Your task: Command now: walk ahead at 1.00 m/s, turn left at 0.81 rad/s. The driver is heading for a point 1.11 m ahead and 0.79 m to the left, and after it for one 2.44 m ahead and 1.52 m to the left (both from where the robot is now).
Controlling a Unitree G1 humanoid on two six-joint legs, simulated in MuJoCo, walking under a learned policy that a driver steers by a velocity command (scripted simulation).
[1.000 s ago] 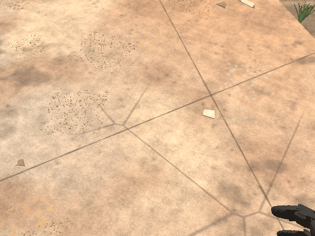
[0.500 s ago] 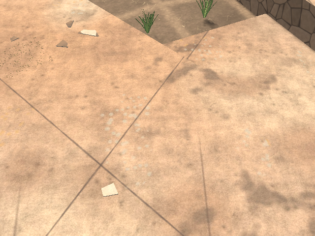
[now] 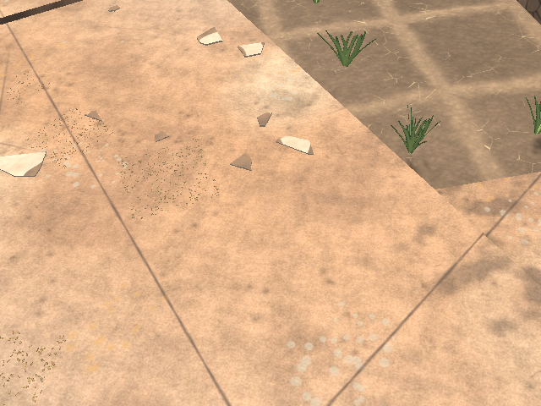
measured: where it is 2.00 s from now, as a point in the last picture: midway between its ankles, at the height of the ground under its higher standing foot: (1, 193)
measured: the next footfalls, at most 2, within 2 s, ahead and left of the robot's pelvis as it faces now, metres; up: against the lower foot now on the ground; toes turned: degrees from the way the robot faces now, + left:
right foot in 0.28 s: +0.50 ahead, -0.15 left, +0.00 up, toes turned +18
left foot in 0.72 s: +0.80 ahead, +0.20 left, +0.00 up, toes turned +43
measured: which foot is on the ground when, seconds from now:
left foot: down 0.00-0.26, up 0.28-0.70, down 0.72-1.00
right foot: up 0.00-0.26, down 0.28-0.72, up 0.74-1.00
